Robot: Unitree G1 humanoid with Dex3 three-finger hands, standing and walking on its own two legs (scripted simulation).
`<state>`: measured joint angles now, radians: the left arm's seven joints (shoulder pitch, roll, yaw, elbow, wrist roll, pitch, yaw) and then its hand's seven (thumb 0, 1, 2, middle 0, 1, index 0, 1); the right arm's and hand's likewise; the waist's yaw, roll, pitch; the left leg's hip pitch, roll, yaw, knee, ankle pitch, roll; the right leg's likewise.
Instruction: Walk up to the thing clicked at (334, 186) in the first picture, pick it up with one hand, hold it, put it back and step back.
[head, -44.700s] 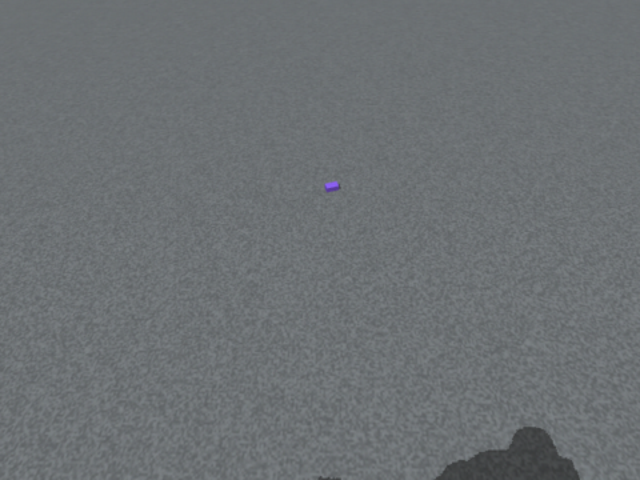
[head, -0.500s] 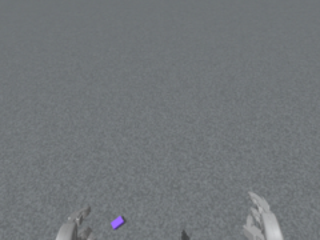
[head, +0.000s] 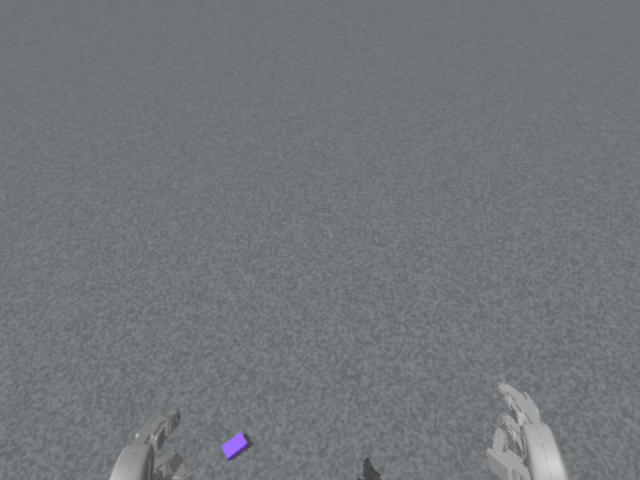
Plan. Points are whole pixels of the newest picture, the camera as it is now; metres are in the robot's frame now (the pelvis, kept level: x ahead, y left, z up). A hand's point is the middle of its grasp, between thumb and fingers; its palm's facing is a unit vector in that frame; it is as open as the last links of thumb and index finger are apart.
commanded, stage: home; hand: left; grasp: from above
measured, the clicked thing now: (235, 446) +0.37 +0.27 -0.70
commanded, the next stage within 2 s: stand in 0.06 s
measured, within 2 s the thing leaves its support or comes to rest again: neither
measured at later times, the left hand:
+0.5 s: hand out of the picture +0.09 +0.24 -0.11, palm faces +0.02 -0.94 -0.34, open 7.4 cm
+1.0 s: hand out of the picture +0.03 +0.24 -0.10, palm faces +0.02 -0.94 -0.35, open 7.4 cm
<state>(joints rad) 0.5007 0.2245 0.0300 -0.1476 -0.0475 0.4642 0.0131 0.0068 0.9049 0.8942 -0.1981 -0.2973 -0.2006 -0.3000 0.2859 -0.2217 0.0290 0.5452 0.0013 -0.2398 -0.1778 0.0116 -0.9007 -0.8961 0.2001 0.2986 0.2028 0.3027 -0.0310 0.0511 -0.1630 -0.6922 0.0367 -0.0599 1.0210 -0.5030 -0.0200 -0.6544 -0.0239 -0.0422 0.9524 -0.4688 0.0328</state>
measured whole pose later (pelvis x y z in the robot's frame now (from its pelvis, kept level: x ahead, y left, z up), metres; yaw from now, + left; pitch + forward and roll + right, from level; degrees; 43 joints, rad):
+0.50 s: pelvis -0.01 +0.00 +0.04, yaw +0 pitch -1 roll +0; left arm 0.23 0.29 0.05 0.82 0.05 0.05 0.03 0.00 0.91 0.89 -0.20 -0.30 -0.20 -0.30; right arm 0.19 -0.30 -0.05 0.91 -0.06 -0.02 -0.02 0.01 -0.90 -0.90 0.20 0.30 0.20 0.30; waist 0.02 0.00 0.04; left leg -0.34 0.01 -0.01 0.73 -0.37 0.00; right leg -0.34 -0.05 -0.01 0.71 -0.36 0.04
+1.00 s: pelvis -0.01 +0.00 +0.06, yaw -1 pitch -4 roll +0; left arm 0.18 0.28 0.04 1.13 0.04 0.00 0.02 0.00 0.90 0.89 -0.20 -0.30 -0.20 -0.30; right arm 0.17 -0.30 -0.03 1.10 -0.03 0.00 -0.02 0.00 -0.90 -0.90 0.20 0.30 0.20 0.30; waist 0.02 0.03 0.06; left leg -0.12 0.01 0.00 0.40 -0.20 -0.01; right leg -0.13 -0.05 -0.01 0.41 -0.20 0.04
